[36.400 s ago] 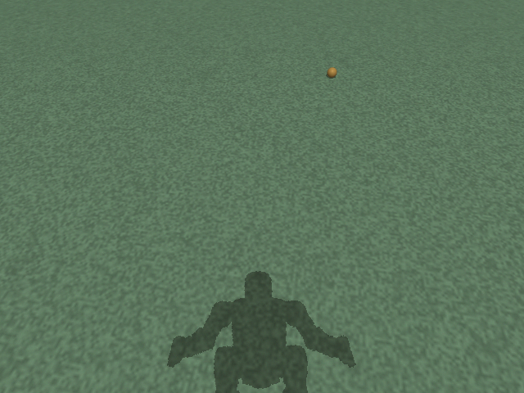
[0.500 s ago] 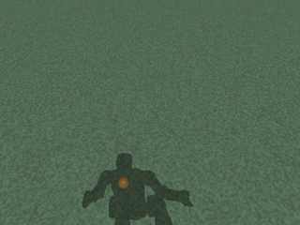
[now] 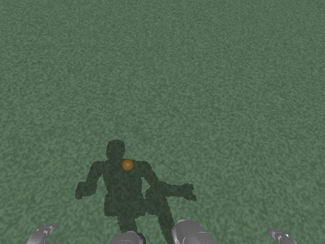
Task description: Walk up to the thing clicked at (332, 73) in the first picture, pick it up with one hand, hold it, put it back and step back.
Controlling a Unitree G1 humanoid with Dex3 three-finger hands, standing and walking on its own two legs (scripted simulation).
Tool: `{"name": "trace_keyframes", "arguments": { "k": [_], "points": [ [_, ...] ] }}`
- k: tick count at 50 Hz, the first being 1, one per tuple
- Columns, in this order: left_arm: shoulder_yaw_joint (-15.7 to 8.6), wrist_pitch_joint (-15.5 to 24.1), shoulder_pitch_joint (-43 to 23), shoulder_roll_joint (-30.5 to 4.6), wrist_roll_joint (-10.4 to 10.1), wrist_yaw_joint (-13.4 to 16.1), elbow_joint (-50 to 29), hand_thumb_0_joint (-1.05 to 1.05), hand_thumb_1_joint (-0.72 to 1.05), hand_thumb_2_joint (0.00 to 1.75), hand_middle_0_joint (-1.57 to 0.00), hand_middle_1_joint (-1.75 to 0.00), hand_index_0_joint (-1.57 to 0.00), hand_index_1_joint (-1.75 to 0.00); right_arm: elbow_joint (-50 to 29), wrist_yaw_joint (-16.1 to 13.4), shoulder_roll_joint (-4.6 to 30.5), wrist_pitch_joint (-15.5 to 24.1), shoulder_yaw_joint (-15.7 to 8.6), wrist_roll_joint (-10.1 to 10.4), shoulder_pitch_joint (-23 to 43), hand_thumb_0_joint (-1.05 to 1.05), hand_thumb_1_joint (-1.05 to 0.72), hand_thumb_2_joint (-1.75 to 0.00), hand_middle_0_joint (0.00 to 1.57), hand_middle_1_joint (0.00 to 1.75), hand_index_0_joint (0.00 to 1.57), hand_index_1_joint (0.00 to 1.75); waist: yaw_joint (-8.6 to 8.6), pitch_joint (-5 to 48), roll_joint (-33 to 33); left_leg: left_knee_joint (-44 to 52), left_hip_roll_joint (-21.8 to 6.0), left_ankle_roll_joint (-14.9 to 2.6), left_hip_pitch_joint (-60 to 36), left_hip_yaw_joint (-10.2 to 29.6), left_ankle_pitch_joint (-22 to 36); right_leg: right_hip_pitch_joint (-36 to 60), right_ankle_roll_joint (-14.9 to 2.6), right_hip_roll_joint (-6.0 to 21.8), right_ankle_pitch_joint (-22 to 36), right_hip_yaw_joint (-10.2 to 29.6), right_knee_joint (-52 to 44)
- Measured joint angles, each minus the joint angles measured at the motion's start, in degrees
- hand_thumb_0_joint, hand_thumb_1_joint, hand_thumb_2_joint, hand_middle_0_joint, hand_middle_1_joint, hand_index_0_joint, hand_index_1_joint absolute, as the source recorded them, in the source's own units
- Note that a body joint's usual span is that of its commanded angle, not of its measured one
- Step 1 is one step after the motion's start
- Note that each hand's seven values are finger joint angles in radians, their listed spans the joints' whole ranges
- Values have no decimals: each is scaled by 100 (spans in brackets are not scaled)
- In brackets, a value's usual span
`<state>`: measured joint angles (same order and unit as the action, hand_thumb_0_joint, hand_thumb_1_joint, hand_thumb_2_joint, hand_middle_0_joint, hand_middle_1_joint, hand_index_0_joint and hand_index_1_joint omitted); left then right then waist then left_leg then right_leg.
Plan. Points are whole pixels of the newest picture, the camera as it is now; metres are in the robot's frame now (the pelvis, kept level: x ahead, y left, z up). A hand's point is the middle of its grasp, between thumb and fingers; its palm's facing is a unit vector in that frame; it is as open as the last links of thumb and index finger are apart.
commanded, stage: step back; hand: left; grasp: from above
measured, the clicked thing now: (128, 164) +0.53 +0.16 -0.73
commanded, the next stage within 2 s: none
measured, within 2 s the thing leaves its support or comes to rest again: neither
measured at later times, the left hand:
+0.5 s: hand out of the picture +0.01 +0.25 -0.14, palm faces +0.01 -0.92 -0.39, open 7.4 cm
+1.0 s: hand out of the picture -0.23 +0.21 -0.15, palm faces -0.04 -0.91 -0.40, open 7.4 cm
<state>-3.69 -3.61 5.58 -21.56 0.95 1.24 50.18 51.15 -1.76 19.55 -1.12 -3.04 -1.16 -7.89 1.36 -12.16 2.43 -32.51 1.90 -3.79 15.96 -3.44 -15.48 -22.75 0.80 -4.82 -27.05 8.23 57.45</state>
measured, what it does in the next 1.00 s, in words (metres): walks backwards: right foot, then left foot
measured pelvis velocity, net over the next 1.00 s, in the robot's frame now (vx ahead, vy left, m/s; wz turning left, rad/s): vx -0.30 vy -0.05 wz -0.05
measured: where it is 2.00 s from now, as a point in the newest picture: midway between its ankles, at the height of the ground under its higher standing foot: outside the picture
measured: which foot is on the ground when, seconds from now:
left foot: down 0.00-0.16, up 0.18-0.48, down 0.50-0.94, up 0.96-1.00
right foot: up 0.00-0.10, down 0.12-0.52, up 0.54-0.88, down 0.90-1.00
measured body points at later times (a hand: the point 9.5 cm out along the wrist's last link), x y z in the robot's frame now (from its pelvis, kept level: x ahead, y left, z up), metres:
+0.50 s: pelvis -0.13 -0.01 -0.01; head -0.06 -0.01 +0.43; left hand +0.01 +0.30 -0.12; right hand -0.03 -0.33 -0.13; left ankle -0.16 +0.11 -0.73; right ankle -0.04 -0.12 -0.73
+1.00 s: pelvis -0.30 -0.05 -0.01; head -0.25 -0.07 +0.44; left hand -0.23 +0.26 -0.12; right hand -0.17 -0.37 -0.13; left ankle -0.20 +0.10 -0.69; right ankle -0.30 -0.17 -0.73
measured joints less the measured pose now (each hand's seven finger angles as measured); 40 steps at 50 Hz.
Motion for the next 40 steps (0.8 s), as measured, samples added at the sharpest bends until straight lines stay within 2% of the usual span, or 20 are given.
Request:
{"name": "trace_keyframes", "arguments": {
  "k": [4, 6, 8, 9, 11, 12, 14, 16, 19, 22, 24, 25, 27, 29, 30, 32, 34, 37, 40],
  "points": [
    [-27, 26, 112, 30, 31, -28, -17, 0, 90, 90, -21, -30, -20, -30, -151, 31, 35, -7, 28, 18, 91, 0, -90, -90, 21, 30, 21, 30, -47, -15, -82, -296, -34, 18, 190, -150, -39, 466, -47, 225, 32, -277, -1042],
    [-46, 79, 186, 52, 59, -42, -7, 0, 90, 90, -21, -30, -20, -30, -166, 53, 82, -43, 36, 40, 143, 0, -90, -90, 21, 30, 21, 30, -92, 29, -175, -548, -110, 63, 323, -215, -114, 763, -133, 281, 468, -409, -1798],
    [-51, 126, 210, 176, 102, -51, 46, 0, 90, 90, -21, -30, -20, -30, -104, 61, 175, -101, 18, 90, 228, 0, -90, -90, 21, 30, 21, 30, -23, -10, -523, -768, -318, 134, 397, -25, -132, 889, -231, 76, 698, -589, -1993],
    [-36, 139, 260, 191, 98, -76, 25, 0, 90, 90, -21, -30, -20, -30, -73, 58, 176, -134, 17, 111, 232, 0, -91, -90, 21, 30, 21, 30, -8, 46, -568, -938, -262, 189, 475, 140, -362, 869, -273, 62, 729, -631, -2001],
    [-25, 146, 327, 152, 112, -104, -57, 0, 90, 90, -21, -30, -20, -30, -28, 50, 121, -192, 23, 117, 222, 0, -91, -90, 21, 30, 21, 30, -119, 142, -394, -1850, 87, 315, 699, 430, -1188, 768, -339, 193, 793, -524, -1977],
    [-35, 147, 344, 146, 102, -100, -101, 0, 90, 90, -21, -30, -20, -30, -22, 61, 117, -200, 36, 126, 208, 0, -91, -90, 21, 30, 21, 30, -176, 165, -310, -2315, 246, 353, 776, 563, -1355, 744, -349, 260, 871, -460, -2040],
    [-46, 141, 342, 165, 85, -74, -189, 0, 90, 90, -21, -30, -20, -30, -32, 74, 166, -177, 61, 154, 148, 0, -91, -90, 21, 30, 21, 30, -212, 227, -243, -2975, 472, 399, 869, 866, -1407, 686, -333, 354, 1082, -429, -2255],
    [-49, 134, 289, 193, 93, -56, -286, 0, 90, 90, -21, -30, -20, -30, -50, 57, 255, -145, 72, 160, 74, 0, -91, -90, 21, 30, 21, 30, -226, 275, -253, -3285, 554, 452, 855, 1075, -1358, 571, -309, 393, 1274, -450, -2418],
    [-32, 138, 190, 223, 120, -42, -484, 0, 90, 90, -21, -30, -20, -30, -65, 9, 397, -124, 71, 172, -11, 0, -91, -90, 21, 30, 21, 30, -215, 248, -326, -2934, 445, 538, 586, 1133, -1369, 384, -283, 397, 1487, -537, -2518],
    [-19, 129, 71, 207, 128, -34, -665, 0, 90, 90, -21, -30, -20, -30, -67, -17, 449, -107, 50, 141, -85, 0, -91, -90, 20, 30, 20, 30, -151, 156, -342, -1860, 182, 566, 182, 893, -1399, 198, -238, 435, 1602, -700, -2439],
    [-9, 93, -1, 157, 107, -44, -747, 0, 90, 90, -21, -30, -20, -30, -61, -4, 429, -76, 38, 103, -134, 0, -91, -90, 20, 30, 20, 30, -106, 99, -290, -902, 33, 516, -147, 693, -1091, 49, -192, 482, 1614, -808, -2258],
    [-3, 66, -30, 112, 86, -58, -771, 0, 90, 90, -21, -30, -20, -30, -45, 7, 399, -53, 28, 79, -149, 0, -91, -90, 20, 30, 20, 30, -92, 69, -225, -421, 13, 455, -312, 609, -683, -38, -160, 520, 1596, -833, -2113],
    [-35, -9, -55, -22, 51, -71, -721, 0, 90, 90, -21, -30, -20, -30, 7, 41, 203, -46, 31, -8, -116, 0, -91, -90, 20, 30, 20, 30, -180, -46, 165, -293, 197, 318, -387, 412, -426, -139, -142, 636, 1455, -580, -1871],
    [-72, -88, 33, -18, 59, -57, -578, 0, 90, 90, -21, -30, -20, -30, -28, 122, 136, -44, 77, -61, -192, 0, -91, -90, 20, 30, 20, 30, -126, 61, 142, -373, 89, 252, -260, 452, -384, -354, -125, 292, 335, -324, -1047],
    [-80, -119, 75, -5, 69, -53, -503, 0, 90, 90, -21, -30, -20, -30, -30, 136, 124, -32, 89, -77, -222, 0, -91, -90, 20, 30, 21, 30, -62, 107, 53, -356, -11, 236, -214, 540, -326, -447, -115, 86, 21, -248, -451],
    [-108, -129, 188, -24, 38, -73, -415, 0, 90, 90, -21, -30, -20, -30, -31, 131, 86, -28, 112, -119, -259, 1, -91, -90, 21, 30, 21, 30, -49, 216, -19, -147, -160, 254, -166, 607, -117, -555, -137, -201, -121, -63, 544],
    [-151, -101, 325, -74, 12, -102, -397, 0, 90, 90, -21, -30, -20, -30, -67, 115, 59, -19, 114, -119, -249, 1, -90, -90, 21, 30, 21, 30, -134, 314, -5, 67, -251, 286, -85, 560, 98, -545, -125, -305, -18, 108, 1152],
    [-210, -68, 488, -150, 27, -104, -373, 0, 90, 90, -21, -30, -20, -30, -199, 89, 77, 22, 91, -81, -143, 1, -90, -90, 21, 30, 21, 30, -216, 315, 4, 145, -340, 310, 111, 505, 310, -219, 22, -205, -11, 198, 1136],
    [-240, -54, 588, -220, 47, -94, -320, 0, 90, 90, -21, -30, -20, -30, -388, 69, 113, 61, 69, -48, 33, 1, -90, -90, 21, 30, 21, 30, -281, 211, 28, 41, -415, 343, 339, 393, 439, 207, 139, 38, -170, 136, 376]
  ]
}}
